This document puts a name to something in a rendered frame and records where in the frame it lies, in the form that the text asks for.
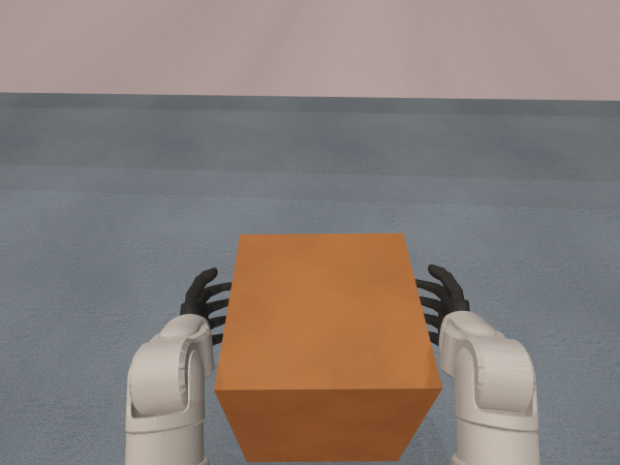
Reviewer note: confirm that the robot left forearm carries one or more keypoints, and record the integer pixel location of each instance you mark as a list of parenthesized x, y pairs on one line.
[(165, 395)]

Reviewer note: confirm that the robot right hand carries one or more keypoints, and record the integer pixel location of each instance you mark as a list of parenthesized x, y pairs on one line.
[(451, 295)]

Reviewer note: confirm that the robot right forearm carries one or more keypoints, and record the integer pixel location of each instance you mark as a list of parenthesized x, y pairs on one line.
[(495, 393)]

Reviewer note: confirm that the robot left hand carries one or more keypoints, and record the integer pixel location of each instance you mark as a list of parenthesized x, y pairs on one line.
[(198, 295)]

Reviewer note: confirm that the carton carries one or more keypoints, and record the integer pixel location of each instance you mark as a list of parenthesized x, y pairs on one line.
[(326, 355)]

